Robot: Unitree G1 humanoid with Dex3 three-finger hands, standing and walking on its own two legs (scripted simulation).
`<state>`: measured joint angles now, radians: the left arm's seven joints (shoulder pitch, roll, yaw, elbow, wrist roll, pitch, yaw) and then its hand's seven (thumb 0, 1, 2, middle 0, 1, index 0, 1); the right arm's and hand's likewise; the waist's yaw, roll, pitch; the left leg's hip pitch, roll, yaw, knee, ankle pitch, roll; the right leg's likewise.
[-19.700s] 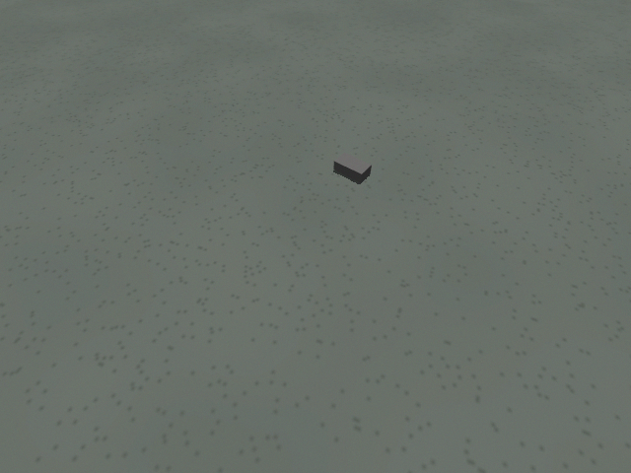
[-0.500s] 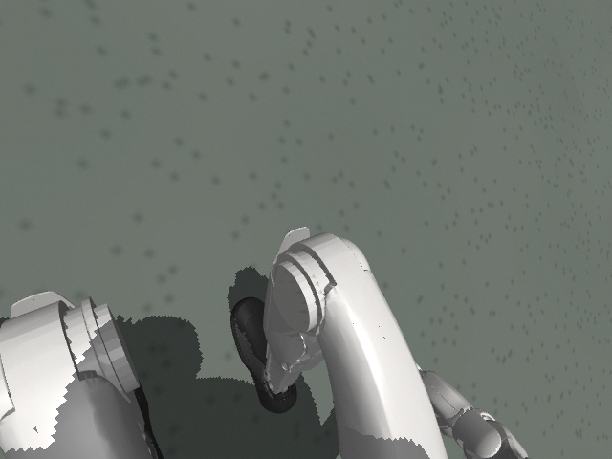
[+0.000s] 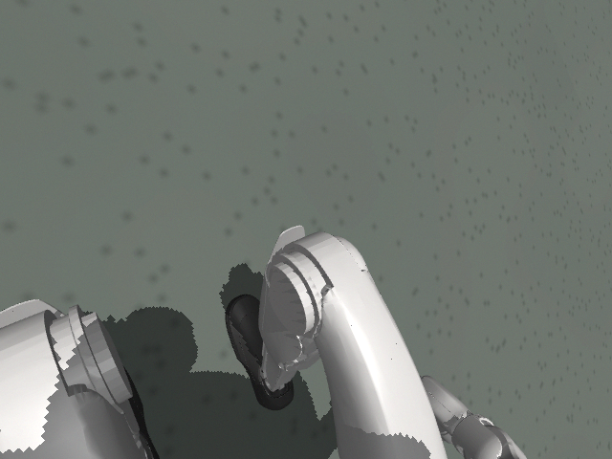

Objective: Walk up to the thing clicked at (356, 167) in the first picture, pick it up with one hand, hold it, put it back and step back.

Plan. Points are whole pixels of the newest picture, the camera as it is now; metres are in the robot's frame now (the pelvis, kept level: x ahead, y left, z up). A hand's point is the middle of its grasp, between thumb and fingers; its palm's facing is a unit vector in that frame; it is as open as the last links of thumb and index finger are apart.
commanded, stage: rest palm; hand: left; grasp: from above
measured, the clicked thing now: out of the picture +0.44 +0.43 -0.28
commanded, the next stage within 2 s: close in 0.24 s
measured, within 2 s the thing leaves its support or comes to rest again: neither
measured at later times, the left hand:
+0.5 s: hand out of the picture +0.42 +0.42 -0.24, palm faces -0.42 -0.19 -0.89, open 13.7 cm
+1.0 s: hand out of the picture +0.42 +0.42 -0.24, palm faces -0.42 -0.19 -0.89, open 13.0 cm
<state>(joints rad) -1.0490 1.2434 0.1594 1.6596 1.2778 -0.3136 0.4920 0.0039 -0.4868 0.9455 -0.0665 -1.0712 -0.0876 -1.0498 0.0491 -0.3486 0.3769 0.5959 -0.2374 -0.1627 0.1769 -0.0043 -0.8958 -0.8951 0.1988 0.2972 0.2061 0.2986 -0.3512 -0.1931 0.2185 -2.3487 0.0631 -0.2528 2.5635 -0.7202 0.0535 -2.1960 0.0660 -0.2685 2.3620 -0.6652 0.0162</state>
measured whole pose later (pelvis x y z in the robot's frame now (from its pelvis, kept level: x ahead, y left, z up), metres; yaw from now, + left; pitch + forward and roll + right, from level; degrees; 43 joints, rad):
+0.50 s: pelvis -0.01 +0.00 +0.00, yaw +0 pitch +25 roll -17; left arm -1.04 1.25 0.15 1.67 1.28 -0.32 0.49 0.00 -0.45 0.95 -0.06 -1.09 -0.10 -1.07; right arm 0.05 -0.36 0.39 0.59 -0.24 -0.17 0.18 0.00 -0.89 -0.89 0.20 0.30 0.21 0.30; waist -0.35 -0.20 0.22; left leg -2.34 0.07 -0.26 2.56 -0.71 0.06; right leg -2.19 0.07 -0.27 2.36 -0.65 0.02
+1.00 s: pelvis +0.00 +0.00 +0.00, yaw +0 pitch +25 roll -17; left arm -1.04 1.26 0.14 1.63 1.27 -0.33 0.47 0.00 -0.34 0.88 -0.11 -1.10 -0.16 -1.05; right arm 0.03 -0.35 0.40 0.59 -0.24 -0.15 0.17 0.00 -0.89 -0.89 0.20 0.30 0.21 0.30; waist -0.34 -0.20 0.22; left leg -2.34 0.06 -0.26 2.56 -0.71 0.06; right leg -2.18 0.07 -0.27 2.35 -0.66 0.02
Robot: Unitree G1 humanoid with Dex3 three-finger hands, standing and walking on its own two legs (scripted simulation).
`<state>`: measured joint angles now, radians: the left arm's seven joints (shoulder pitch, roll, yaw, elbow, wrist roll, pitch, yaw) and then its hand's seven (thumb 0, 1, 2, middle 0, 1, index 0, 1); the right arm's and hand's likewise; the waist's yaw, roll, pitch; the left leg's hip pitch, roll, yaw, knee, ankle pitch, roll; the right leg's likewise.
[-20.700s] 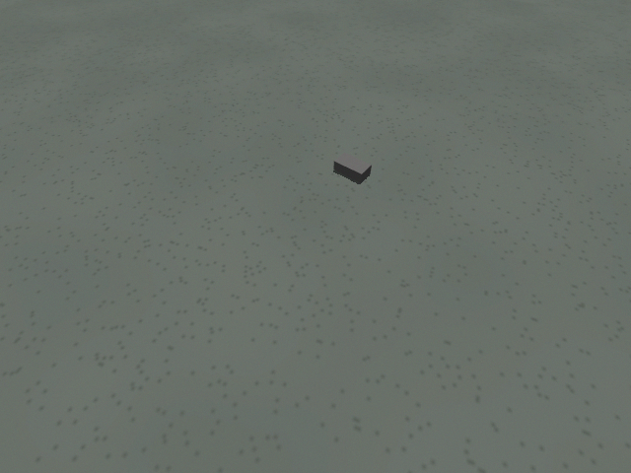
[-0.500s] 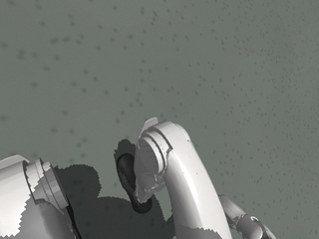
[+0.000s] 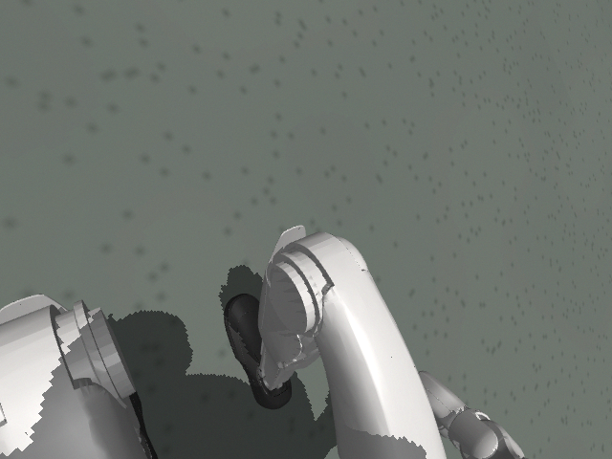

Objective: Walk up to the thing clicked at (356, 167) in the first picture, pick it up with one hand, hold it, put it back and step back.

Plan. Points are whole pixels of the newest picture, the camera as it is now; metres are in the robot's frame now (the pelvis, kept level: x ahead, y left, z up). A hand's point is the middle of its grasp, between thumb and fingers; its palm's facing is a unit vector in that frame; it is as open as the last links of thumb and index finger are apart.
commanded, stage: close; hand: left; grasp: from above
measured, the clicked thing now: out of the picture +0.44 +0.43 -0.28
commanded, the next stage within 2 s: settle in 1.02 s
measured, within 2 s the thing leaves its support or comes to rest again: leaves its support in 1.40 s
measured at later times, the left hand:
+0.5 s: hand out of the picture +0.42 +0.42 -0.24, palm faces -0.41 -0.19 -0.89, open 11.9 cm
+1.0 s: hand out of the picture +0.43 +0.42 -0.24, palm faces -0.40 -0.19 -0.90, open 11.7 cm
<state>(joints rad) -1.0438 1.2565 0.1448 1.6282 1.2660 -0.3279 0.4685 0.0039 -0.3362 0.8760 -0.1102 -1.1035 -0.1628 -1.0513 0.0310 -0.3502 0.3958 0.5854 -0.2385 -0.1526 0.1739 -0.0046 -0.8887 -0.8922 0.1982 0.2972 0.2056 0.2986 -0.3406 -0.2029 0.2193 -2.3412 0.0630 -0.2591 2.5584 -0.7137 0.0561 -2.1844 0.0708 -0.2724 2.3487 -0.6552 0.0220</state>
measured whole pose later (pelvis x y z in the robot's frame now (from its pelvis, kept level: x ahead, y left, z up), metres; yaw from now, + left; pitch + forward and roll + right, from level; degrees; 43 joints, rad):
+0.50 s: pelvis +0.00 +0.00 +0.00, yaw +0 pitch +25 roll -17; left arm -1.05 1.27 0.16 1.65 1.26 -0.32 0.48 0.00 -0.19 0.81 -0.19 -1.10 -0.26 -1.03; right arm 0.04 -0.36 0.40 0.59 -0.24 -0.16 0.17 0.00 -0.89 -0.89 0.20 0.30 0.21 0.30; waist -0.35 -0.20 0.22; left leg -2.35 0.07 -0.26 2.56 -0.71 0.05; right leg -2.19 0.08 -0.27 2.35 -0.64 0.02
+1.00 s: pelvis +0.00 +0.00 +0.00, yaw +0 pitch +25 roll -17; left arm -1.05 1.27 0.15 1.64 1.26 -0.32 0.48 0.01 -0.16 0.66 -0.30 -1.01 -0.37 -0.92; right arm 0.03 -0.35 0.41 0.58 -0.24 -0.15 0.16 0.00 -0.89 -0.89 0.20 0.30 0.21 0.30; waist -0.35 -0.20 0.22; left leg -2.34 0.07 -0.26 2.56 -0.71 0.06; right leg -2.19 0.08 -0.27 2.35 -0.65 0.02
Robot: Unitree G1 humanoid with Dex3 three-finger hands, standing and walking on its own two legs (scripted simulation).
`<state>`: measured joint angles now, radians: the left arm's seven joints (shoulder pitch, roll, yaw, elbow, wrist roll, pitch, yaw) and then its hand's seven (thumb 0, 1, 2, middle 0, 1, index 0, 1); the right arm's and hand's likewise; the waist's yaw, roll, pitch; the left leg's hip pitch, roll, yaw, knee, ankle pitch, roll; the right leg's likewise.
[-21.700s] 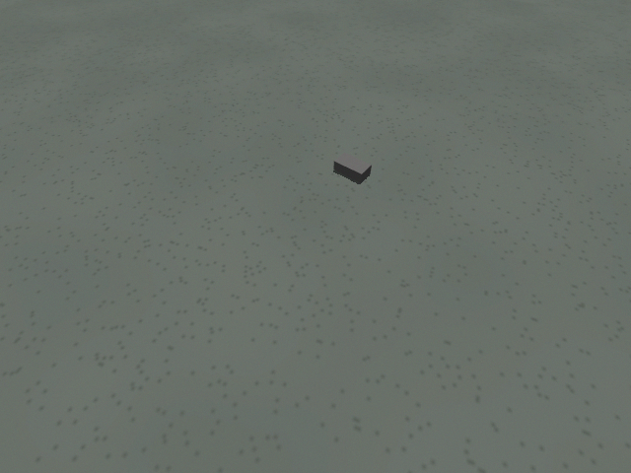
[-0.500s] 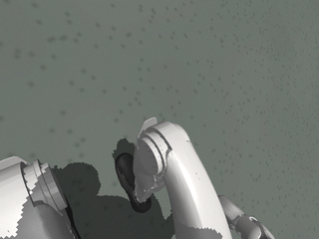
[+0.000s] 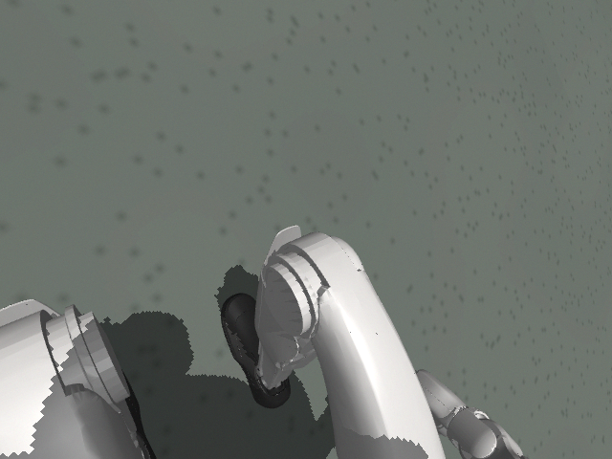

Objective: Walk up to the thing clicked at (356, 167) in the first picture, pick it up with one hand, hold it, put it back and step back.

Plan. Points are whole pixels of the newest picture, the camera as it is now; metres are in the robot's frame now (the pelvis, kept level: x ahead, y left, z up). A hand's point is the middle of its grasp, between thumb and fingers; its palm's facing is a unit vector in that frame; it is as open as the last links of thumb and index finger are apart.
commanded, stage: close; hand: left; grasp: from above
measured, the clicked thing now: out of the picture +0.43 +0.43 -0.28
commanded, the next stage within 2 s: settle in 0.02 s
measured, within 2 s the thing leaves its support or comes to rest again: leaves its support in 0.40 s
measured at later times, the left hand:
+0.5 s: hand out of the picture +0.43 +0.43 -0.22, palm faces -0.38 -0.19 -0.90, open 11.7 cm
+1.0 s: hand out of the picture +0.42 +0.44 -0.14, palm faces -0.41 -0.16 -0.90, open 11.7 cm
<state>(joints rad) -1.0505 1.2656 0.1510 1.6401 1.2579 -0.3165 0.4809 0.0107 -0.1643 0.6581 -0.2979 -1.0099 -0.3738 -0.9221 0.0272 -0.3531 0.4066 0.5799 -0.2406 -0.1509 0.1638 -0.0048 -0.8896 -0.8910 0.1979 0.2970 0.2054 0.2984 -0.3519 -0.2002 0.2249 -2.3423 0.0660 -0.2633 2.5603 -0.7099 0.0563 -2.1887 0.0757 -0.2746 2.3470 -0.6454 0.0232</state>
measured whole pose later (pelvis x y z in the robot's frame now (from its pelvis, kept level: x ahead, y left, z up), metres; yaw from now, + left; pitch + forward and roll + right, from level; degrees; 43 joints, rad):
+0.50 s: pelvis +0.00 +0.00 +0.00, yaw +1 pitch +27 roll -16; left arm -1.00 1.22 0.22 1.50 1.26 -0.29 0.39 0.01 -0.17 0.63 -0.35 -0.95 -0.43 -0.85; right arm 0.07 -0.35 0.35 0.59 -0.23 -0.13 0.17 0.00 -0.90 -0.89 0.20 0.30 0.21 0.30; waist -0.33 -0.17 0.19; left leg -2.35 0.06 -0.25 2.54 -0.71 0.05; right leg -2.19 0.07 -0.27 2.34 -0.66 0.02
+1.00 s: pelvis +0.00 +0.00 +0.02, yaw +4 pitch +30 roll -14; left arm -0.95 1.04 0.16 1.25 1.19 -0.28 0.17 0.01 -0.19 0.64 -0.38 -0.92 -0.46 -0.83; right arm 0.11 -0.33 0.21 0.60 -0.14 -0.01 0.15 0.00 -0.89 -0.89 0.20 0.30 0.21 0.30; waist -0.24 -0.07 0.06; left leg -2.35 0.04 -0.17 2.46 -0.67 0.06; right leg -2.21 0.04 -0.21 2.31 -0.66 0.01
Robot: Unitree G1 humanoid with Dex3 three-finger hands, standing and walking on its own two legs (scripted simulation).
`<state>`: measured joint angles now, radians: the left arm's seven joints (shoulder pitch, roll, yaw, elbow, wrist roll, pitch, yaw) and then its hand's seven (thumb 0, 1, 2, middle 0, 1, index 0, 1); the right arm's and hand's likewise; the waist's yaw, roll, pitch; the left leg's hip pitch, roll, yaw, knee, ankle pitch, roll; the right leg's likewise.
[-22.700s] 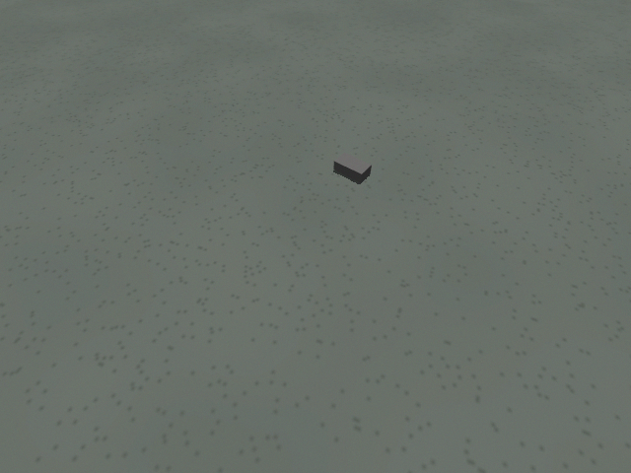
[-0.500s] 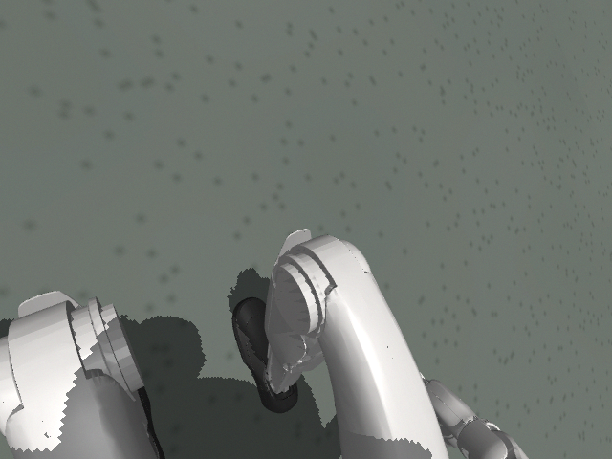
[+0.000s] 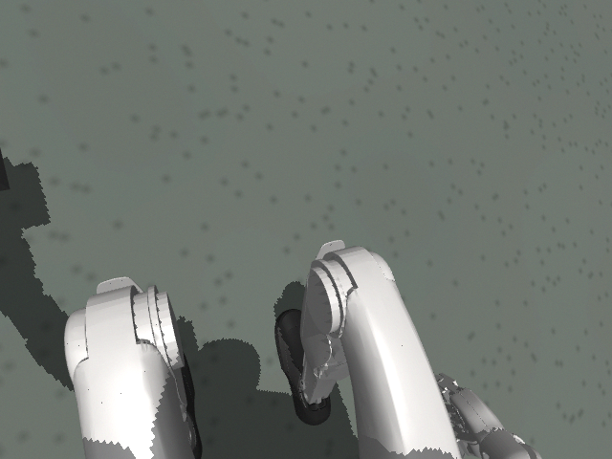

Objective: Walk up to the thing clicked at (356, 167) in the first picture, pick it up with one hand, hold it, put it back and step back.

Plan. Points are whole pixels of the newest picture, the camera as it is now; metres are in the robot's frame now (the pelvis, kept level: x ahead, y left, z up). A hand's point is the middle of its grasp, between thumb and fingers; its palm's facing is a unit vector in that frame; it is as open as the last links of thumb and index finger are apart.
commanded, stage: lift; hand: left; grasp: from above
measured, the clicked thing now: out of the picture +0.46 +0.42 -0.19
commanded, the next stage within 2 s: hold in 1.78 s
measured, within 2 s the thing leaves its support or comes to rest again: neither
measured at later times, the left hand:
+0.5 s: hand out of the picture +0.42 +0.40 -0.07, palm faces -0.44 -0.17 -0.88, open 11.5 cm
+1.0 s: hand out of the picture +0.33 +0.36 +0.13, palm faces -0.38 -0.17 -0.91, open 11.4 cm
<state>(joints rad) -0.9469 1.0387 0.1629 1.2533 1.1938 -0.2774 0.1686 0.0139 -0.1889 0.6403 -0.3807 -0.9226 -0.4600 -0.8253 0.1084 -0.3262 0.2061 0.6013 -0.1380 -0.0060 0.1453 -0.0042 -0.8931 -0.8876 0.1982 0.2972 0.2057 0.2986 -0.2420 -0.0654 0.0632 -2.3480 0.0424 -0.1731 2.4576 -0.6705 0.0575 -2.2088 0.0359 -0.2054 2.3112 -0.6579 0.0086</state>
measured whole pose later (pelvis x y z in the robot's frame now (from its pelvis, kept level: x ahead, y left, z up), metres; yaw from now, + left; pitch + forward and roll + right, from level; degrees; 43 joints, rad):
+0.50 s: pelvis +0.00 +0.00 +0.04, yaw +3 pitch +33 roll -10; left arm -0.78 0.91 0.16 1.00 1.06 -0.24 0.00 0.02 -0.18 0.61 -0.45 -0.81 -0.53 -0.70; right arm 0.17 -0.30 0.11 0.62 -0.08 0.07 0.09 0.00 -0.90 -0.89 0.20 0.30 0.21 0.30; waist -0.19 -0.01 -0.05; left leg -2.24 0.04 -0.11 2.30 -0.65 0.05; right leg -2.14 0.03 -0.15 2.19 -0.65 0.00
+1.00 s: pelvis +0.00 +0.00 +0.19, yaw +9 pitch +28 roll -6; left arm -0.44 0.69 0.04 0.67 0.94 -0.12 0.00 0.02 -0.12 0.49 -0.46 -0.75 -0.55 -0.64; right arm 0.16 -0.26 0.03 0.64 0.02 0.03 -0.01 0.00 -0.89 -0.89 0.20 0.30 0.21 0.30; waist -0.09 0.03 -0.15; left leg -1.71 0.03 -0.05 1.81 -0.59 0.04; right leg -1.64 0.03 -0.09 1.74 -0.59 0.00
